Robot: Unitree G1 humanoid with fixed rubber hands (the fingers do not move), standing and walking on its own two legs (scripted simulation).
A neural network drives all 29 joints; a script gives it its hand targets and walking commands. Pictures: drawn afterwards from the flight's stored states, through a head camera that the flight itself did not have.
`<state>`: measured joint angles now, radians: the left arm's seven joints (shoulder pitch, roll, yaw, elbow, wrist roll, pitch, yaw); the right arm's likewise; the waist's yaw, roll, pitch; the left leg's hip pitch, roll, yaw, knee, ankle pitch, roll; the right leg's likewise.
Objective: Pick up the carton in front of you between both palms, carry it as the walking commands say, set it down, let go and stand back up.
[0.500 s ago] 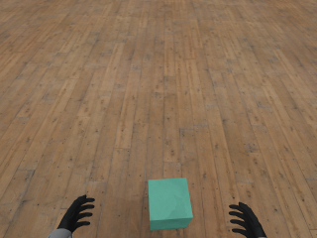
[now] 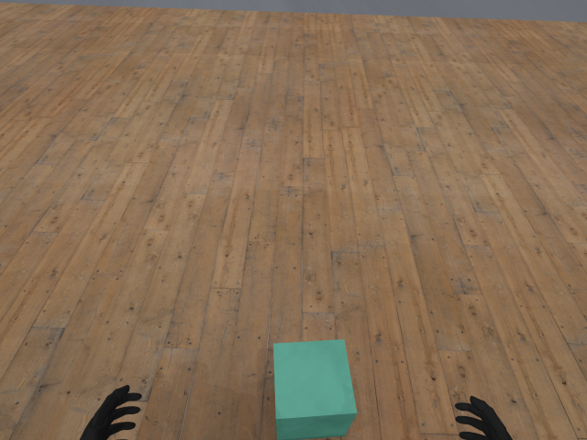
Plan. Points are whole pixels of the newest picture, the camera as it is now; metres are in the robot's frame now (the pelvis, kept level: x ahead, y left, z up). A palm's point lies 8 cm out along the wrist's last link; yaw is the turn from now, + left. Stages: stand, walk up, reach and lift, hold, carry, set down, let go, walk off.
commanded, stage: stand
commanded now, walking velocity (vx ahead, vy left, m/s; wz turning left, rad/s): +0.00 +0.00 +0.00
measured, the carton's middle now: (310, 391) +0.40 -0.05 -0.64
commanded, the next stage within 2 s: none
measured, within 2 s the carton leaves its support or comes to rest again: neither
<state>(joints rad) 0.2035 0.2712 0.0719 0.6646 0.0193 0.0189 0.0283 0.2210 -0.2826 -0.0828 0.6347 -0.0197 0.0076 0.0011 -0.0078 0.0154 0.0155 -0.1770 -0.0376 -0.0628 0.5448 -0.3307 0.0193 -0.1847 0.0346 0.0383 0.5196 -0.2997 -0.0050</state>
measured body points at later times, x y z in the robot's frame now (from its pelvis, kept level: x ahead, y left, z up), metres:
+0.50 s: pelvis -0.01 +0.00 +0.00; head -0.01 +0.00 +0.45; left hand +0.11 +0.28 -0.11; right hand +0.11 -0.28 -0.10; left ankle -0.02 +0.11 -0.73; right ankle -0.01 -0.12 -0.73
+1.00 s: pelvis -0.02 +0.00 +0.01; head -0.03 +0.00 +0.46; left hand +0.07 +0.29 -0.11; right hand +0.08 -0.29 -0.11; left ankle -0.02 +0.11 -0.73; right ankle -0.01 -0.12 -0.73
